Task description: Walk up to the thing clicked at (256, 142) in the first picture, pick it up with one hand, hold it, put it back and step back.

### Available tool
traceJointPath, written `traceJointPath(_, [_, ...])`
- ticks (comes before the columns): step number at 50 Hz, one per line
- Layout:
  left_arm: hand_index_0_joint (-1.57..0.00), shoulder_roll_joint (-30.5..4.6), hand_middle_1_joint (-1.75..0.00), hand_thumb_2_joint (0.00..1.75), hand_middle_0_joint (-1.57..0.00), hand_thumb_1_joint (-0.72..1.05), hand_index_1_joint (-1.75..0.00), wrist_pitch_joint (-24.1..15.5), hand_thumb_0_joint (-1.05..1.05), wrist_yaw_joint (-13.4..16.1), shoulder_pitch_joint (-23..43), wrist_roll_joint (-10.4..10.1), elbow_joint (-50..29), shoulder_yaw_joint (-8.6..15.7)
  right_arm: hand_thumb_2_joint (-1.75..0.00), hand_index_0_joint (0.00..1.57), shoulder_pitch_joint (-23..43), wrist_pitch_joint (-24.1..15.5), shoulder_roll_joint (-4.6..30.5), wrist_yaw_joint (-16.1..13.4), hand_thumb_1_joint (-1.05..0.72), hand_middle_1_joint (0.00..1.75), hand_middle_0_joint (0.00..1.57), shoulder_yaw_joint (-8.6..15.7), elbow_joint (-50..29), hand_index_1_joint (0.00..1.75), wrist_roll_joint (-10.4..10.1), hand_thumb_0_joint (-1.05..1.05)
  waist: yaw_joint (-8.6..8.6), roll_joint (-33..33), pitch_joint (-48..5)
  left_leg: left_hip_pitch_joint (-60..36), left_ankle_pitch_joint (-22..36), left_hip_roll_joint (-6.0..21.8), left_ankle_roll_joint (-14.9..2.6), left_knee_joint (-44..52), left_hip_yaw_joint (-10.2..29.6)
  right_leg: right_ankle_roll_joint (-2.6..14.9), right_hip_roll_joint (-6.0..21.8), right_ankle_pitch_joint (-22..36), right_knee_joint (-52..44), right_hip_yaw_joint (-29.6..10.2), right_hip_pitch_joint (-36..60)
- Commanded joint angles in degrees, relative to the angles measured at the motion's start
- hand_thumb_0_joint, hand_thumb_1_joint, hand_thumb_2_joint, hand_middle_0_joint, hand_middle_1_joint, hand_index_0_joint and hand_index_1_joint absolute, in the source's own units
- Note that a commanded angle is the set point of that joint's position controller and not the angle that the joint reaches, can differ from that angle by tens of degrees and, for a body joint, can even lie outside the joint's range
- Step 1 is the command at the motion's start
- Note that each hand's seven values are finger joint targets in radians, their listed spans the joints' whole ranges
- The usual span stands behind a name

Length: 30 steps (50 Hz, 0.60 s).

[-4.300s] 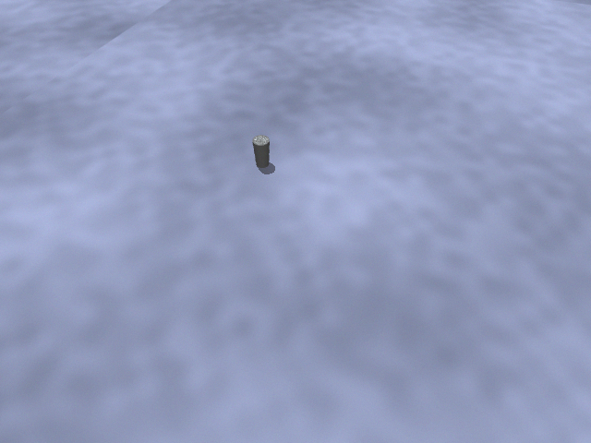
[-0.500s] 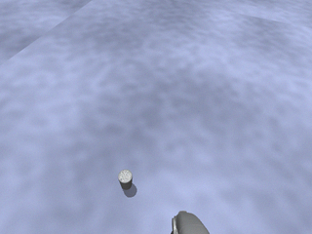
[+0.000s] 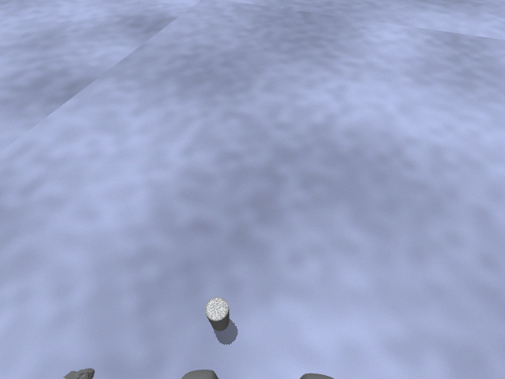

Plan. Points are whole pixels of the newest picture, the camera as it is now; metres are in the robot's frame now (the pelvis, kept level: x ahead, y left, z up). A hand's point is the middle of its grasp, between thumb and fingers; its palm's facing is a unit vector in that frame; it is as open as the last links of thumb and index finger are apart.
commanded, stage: walk up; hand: left
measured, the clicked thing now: (218, 315) +0.42 +0.14 -0.68
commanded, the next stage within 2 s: stand in 1.52 s
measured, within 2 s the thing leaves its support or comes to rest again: neither
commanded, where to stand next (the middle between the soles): +0.08 +0.00 m, yaw -1 degrees
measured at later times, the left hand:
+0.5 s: hand out of the picture +0.09 +0.27 -0.14, palm faces +0.02 -0.94 -0.34, open 7.4 cm
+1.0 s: hand out of the picture +0.14 +0.25 -0.14, palm faces -0.04 -0.95 -0.32, open 7.4 cm
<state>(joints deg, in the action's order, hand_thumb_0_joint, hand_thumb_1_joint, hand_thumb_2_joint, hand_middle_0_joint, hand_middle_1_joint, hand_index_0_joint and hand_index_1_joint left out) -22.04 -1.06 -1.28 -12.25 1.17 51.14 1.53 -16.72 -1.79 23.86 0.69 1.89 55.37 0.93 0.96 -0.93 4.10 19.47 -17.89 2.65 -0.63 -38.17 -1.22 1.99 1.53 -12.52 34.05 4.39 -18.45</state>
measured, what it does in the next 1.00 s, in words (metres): steps on the spot: left foot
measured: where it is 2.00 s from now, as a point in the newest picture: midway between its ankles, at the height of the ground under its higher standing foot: outside the picture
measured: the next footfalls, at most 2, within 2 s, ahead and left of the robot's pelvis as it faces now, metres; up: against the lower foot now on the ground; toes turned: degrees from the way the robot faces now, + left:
left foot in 0.02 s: +0.09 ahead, +0.13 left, +0.00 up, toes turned +2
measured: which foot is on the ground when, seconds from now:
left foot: up 0.00-0.00, down 0.02-1.00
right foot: down 0.00-1.00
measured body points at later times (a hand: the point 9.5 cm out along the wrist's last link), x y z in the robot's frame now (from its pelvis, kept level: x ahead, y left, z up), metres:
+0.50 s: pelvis +0.04 +0.01 +0.01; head +0.04 +0.01 +0.46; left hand +0.09 +0.32 -0.12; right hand +0.16 -0.28 -0.11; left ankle +0.06 +0.13 -0.73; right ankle +0.05 -0.12 -0.73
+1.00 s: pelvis +0.05 +0.01 +0.02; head +0.06 +0.01 +0.47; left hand +0.14 +0.30 -0.11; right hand +0.11 -0.30 -0.11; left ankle +0.06 +0.13 -0.73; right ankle +0.05 -0.12 -0.73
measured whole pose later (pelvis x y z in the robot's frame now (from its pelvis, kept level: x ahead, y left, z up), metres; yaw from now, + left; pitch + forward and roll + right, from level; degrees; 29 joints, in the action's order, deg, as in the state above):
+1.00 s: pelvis +0.05 +0.01 +0.02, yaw +0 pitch -2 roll +0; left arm -19.3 -0.7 -0.4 -4.4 0.5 66.3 -0.2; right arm -5.9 -1.0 20.7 0.2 0.1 67.0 0.3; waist -0.9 0.2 2.9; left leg 7.5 -9.9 1.7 0.7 -19.5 -2.0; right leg -0.6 0.9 -10.9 18.9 1.0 -6.0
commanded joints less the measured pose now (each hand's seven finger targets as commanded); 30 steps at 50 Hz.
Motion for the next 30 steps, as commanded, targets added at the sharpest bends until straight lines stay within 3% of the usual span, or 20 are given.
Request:
traceJointPath(1, [-0.2, -10.0, -0.3, 0.9, -0.2, 0.9, -0.3, 0.32, 0.0, 0.37, 4.76, -1.05, -3.24, 2.21, -0.9, 0.2, -2.84, -1.33, 10.55, -1.14, -0.9, 0.3, 0.2, 3.21, -0.54, 0.3, 1.0, 0.0, -2.14, 1.87, -2.57, -12.22, 1.41, 1.16, -1.35, 9.78, 3.91, 3.58, 9.19, -23.5, -9.26, -10.9, -12.87])
traceJointPath(2, [-0.2, -8.48, -0.3, 0.9, -0.2, 0.9, -0.3, 0.66, 0.0, 0.28, 3.47, -1.4, -2.63, 1.63, -0.9, 0.2, -0.53, -1.49, 12.37, -1.27, -0.9, 0.3, 0.2, 3.14, -1.31, 0.3, 1.4, 0.0, -0.93, -4.96, -0.47, -7.09, -11.48, 7.0, -2.82, 17.99, 14.63, 1.65, 5.39, -24.2, -4.5, -8.7, -12.95])
traceJointPath(3, [-0.2, -9.39, -0.3, 0.9, -0.2, 0.9, -0.3, 1.07, 0.0, 0.24, 1.68, -1.63, -1.24, 1.71, -0.9, 0.2, 4.58, -1.7, 15.09, -1.29, -0.9, 0.3, 0.2, 3.07, -3.07, 0.3, 0.85, 0.0, 0.41, -8.75, 1.41, 3.58, -29.49, 13.79, -6.66, 27.25, 25.26, -0.42, 0.87, -19.41, 3.11, -5.16, -6.97])
traceJointPath(4, [-0.2, -12.06, -0.3, 0.9, -0.2, 0.9, -0.3, 1.32, 0.0, 0.37, 1.31, -1.5, 1.08, 3.06, -0.9, 0.2, 7.29, -1.32, 16.2, -1.16, -0.9, 0.3, 0.2, 3.15, -3.16, 0.3, 0.59, 0.0, 0.43, -8.92, 4.51, 12.39, -32.18, 15.89, -9.49, 29.65, 26.07, -0.91, 0.64, -15.35, 10.9, -5.0, 0.74])
traceJointPath(5, [-0.2, -11.98, -0.3, 0.9, -0.2, 0.9, -0.3, 1.27, 0.0, 0.26, 0.47, -1.49, 1.85, 3.13, -0.9, 0.2, 8.75, -1.37, 14.74, -1.17, -0.9, 0.3, 0.2, 2.63, -3.25, 0.3, 0.87, 0.0, 1.27, -7.63, 4.92, 12.55, -26.92, 13.92, -9.01, 28.34, 22.82, -0.83, 1.41, -13.6, 9.65, -6.08, 2.19])
traceJointPath(7, [-0.2, -10.23, -0.3, 0.9, -0.2, 0.9, -0.3, 0.6, 0.0, 0.2, -0.56, -1.65, 3.98, 2.61, -0.9, 0.2, 8.81, -1.8, 12.08, -1.15, -0.9, 0.3, 0.2, 1.5, -2.45, 0.3, 0.62, 0.0, 1.46, -8.08, 0.74, 3.5, -10.22, 9.05, -6.07, 22.18, 14.72, -0.61, 1.14, -8.64, 1.45, -5.13, 2.83])
traceJointPath(8, [-0.2, -10.63, -0.3, 0.9, -0.2, 0.9, -0.3, 0.2, 0.0, 0.33, -0.26, -1.57, 4.4, 2.49, -0.9, 0.2, 8.51, -1.89, 11.88, -1.0, -0.9, 0.3, 0.2, 1.43, -2.09, 0.3, 0.34, 0.0, 1.11, -8.56, -1.75, -0.17, -3.02, 8.09, -5.27, 19.41, 12.72, -0.54, 0.59, -6.66, -2.71, -4.43, 3.62])
traceJointPath(11, [-0.2, -10.86, -0.3, 0.9, -0.2, 0.9, -0.3, -0.57, 0.0, 1.29, 0.19, -0.89, 6.33, 2.16, -0.9, 0.2, 8.24, -1.34, 11.06, -0.71, -0.9, 0.3, 0.2, 1.11, -1.52, 0.3, -0.44, 0.0, 0.94, -7.51, -7.19, -3.48, 7.58, 7.58, -3.55, 14.2, 9.78, -0.39, 2.15, 0.44, -9.8, -6.54, 10.72])
traceJointPath(13, [-0.2, -12.02, -0.3, 0.9, -0.2, 0.9, -0.3, -0.97, 0.0, 1.19, 3.99, -0.91, 6.14, 1.66, -0.9, 0.2, 7.79, -1.06, 9.96, -0.86, -0.9, 0.3, 0.2, 0.86, -0.64, 0.3, -0.8, 0.0, -0.95, -3.74, -7.77, -4.42, 1.63, 4.77, -2.13, 15.49, 7.76, 0.25, 4.42, 0.79, -9.89, -9.82, 9.2])
traceJointPath(15, [-0.2, -11.77, -0.3, 0.9, -0.2, 0.9, -0.3, -0.93, 0.0, 0.93, 5.6, -1.18, 6.74, 1.21, -0.9, 0.2, 9.81, -0.91, 10.51, -1.03, -0.9, 0.3, 0.2, 1.03, 0.19, 0.3, -0.66, 0.0, -1.1, -2.89, -5.32, -5.66, -1.33, 4.54, -1.86, 16.7, 7.8, 0.27, 4.51, -1.39, -10.69, -9.32, 6.32])
traceJointPath(21, [-0.2, -11.08, -0.3, 0.9, -0.2, 0.9, -0.3, -1.45, 0.0, 1.09, 6.16, -1.54, 9.77, 0.62, -0.9, 0.2, 11.76, -1.19, 9.82, -1.06, -0.9, 0.3, 0.2, 0.56, 2.53, 0.3, -1.04, 0.0, -0.86, 0.4, -6.28, -10.36, 15.18, 4.81, -1.93, 15.73, 6.2, -0.18, 5.53, 9.34, -12.6, -8.77, 8.15])
traceJointPath(30, [-0.2, -10.12, -0.3, 0.9, -0.2, 0.9, -0.3, -1.27, 0.0, 1.36, 9.14, -1.37, 11.46, 0.41, -0.9, 0.2, 14.63, -0.59, 8.86, -0.98, -0.9, 0.3, 0.2, 0.64, 5.33, 0.3, -0.9, 0.0, -0.87, 2.63, -6.44, -13.05, 16.52, 4.59, -1.07, 19.07, 5.19, -0.98, 6.12, 10.52, -15.93, -8.39, 10.36])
